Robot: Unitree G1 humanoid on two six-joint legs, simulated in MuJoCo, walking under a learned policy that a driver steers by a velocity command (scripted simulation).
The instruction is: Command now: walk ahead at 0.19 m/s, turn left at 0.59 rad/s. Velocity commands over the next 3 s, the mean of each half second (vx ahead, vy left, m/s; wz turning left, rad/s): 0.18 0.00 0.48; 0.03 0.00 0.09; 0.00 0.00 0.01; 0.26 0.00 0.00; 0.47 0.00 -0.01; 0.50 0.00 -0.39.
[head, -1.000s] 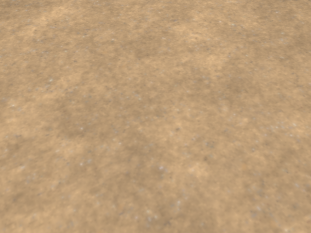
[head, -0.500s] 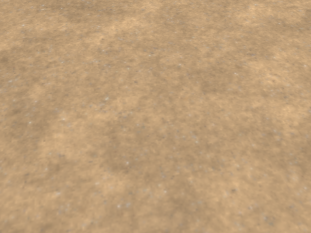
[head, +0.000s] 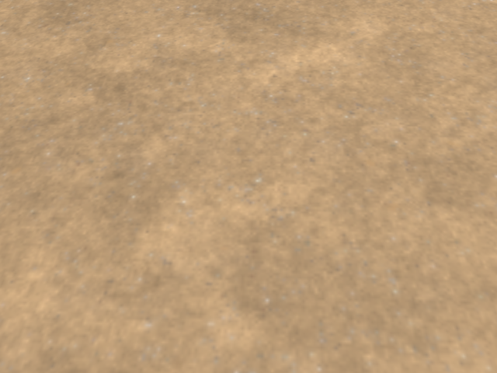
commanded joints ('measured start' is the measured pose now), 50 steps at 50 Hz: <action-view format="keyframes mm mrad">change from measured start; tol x16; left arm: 1 28 132 40 -51 20 2 0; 50 98 50 29 268 -7 9 -3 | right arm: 1 65 -79 -15 -45 -7 16 35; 16 -56 -11 25 -130 2 -20 59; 19 20 -196 -9 -140 -8 -45 24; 50 17 22 60 205 15 -53 -32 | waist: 1 19 -215 -83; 16 36 -177 -98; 19 29 282 -128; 40 12 -137 -66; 50 47 -48 -36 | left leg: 1 -124 91 28 73 98 -29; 9 -144 155 79 -189 173 -24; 16 136 110 159 -546 222 25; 18 315 225 -48 -782 263 47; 19 374 512 -446 -869 349 144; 26 282 327 -61 -765 1007 173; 35 235 329 -110 -727 806 177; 40 171 170 -46 -774 365 61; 50 226 196 -51 -777 463 52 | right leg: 1 142 -223 254 -311 -192 -126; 7 206 -288 195 -392 -324 -146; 14 138 -297 13 -266 -35 -139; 17 74 -250 -51 -65 45 -64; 19 -244 -37 -175 333 -465 69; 21 -228 -62 3 481 -382 55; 35 104 -21 8 54 -175 41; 39 324 -171 161 -127 296 -9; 50 239 -113 113 -176 136 -7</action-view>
